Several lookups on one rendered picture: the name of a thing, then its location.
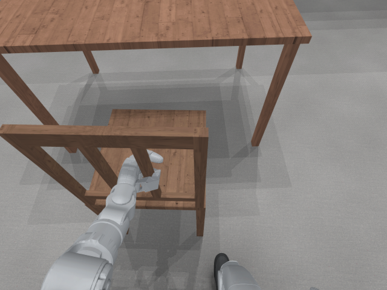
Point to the left robot upper arm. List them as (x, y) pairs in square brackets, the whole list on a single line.
[(74, 271)]

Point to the table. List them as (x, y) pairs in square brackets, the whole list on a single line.
[(40, 26)]

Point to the robot left forearm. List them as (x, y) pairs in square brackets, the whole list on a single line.
[(107, 232)]

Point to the robot right foot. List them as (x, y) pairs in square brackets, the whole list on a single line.
[(220, 259)]

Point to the right robot thigh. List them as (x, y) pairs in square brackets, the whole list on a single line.
[(236, 277)]

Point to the robot left hand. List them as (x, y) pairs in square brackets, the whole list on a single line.
[(130, 173)]

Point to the chair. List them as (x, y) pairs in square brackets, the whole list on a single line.
[(179, 136)]

